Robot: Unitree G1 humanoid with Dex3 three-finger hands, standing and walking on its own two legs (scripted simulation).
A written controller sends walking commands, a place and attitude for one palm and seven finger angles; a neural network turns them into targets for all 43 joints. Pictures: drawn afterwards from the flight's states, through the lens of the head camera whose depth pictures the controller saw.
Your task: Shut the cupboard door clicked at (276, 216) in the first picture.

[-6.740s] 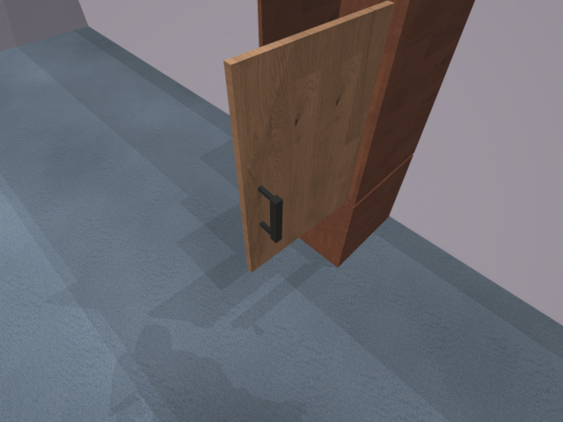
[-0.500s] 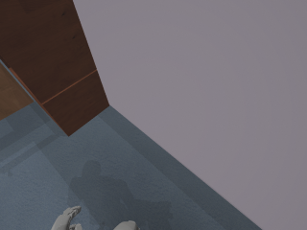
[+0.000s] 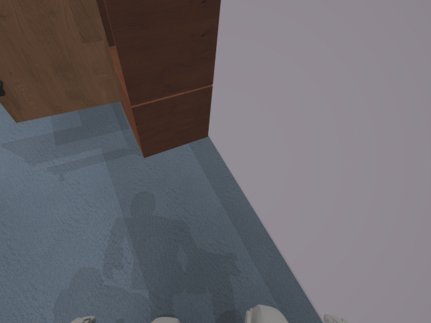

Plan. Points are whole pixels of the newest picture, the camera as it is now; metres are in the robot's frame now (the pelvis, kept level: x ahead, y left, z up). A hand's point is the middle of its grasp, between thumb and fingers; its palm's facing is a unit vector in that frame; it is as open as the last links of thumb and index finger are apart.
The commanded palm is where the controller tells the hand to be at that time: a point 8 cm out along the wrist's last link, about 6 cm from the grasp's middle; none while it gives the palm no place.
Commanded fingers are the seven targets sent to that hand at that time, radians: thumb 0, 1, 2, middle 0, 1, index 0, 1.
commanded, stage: turn to face it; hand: left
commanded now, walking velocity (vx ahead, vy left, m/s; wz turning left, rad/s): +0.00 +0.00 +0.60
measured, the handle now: out of the picture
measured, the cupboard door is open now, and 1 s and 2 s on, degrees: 86 86 86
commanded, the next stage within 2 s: take the last steps up to it in 0.56 s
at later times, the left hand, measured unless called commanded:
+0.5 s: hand out of the picture +0.04 +0.15 -0.16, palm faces +0.27 -0.93 -0.23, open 7.4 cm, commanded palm none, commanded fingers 0.00 0.90 0.90 -0.20 -0.30 -0.20 -0.30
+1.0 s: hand out of the picture +0.02 +0.18 -0.16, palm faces +0.44 -0.87 -0.23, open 7.4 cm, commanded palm none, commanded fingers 0.00 0.90 0.90 -0.20 -0.30 -0.20 -0.30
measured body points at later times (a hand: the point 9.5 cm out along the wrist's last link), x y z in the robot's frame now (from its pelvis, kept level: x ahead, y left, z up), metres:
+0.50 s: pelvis +0.02 -0.05 +0.00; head +0.07 -0.05 +0.45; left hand +0.02 +0.20 -0.14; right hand +0.16 -0.28 -0.14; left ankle -0.04 +0.07 -0.68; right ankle +0.02 -0.17 -0.74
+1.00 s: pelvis +0.04 -0.03 +0.00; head +0.07 -0.03 +0.44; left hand +0.00 +0.23 -0.14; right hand +0.18 -0.23 -0.16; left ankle -0.03 +0.06 -0.74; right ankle +0.09 -0.13 -0.73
